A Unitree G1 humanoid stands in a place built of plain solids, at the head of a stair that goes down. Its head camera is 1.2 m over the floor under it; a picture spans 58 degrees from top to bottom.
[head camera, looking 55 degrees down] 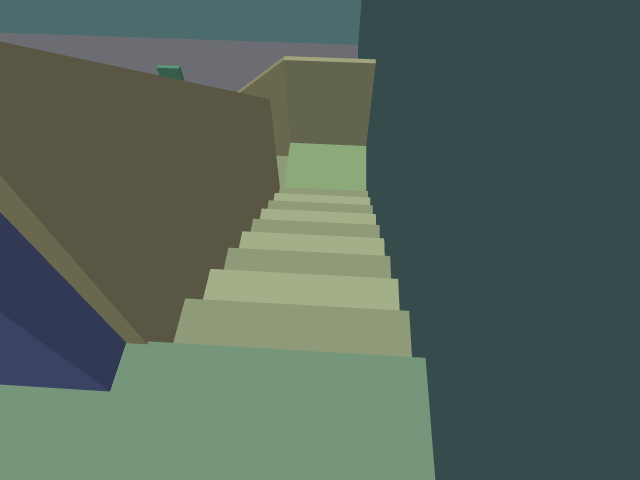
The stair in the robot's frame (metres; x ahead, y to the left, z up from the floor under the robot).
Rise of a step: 0.19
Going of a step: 0.24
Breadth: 0.80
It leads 4 degrees to the right of straight ahead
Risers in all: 10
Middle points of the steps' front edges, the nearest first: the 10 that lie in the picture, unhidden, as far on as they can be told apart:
0.46 0.10 0.00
0.70 0.09 -0.19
0.94 0.07 -0.39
1.18 0.06 -0.58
1.42 0.04 -0.78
1.66 0.03 -0.97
1.91 0.01 -1.17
2.15 0.00 -1.36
2.39 -0.02 -1.56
2.63 -0.03 -1.75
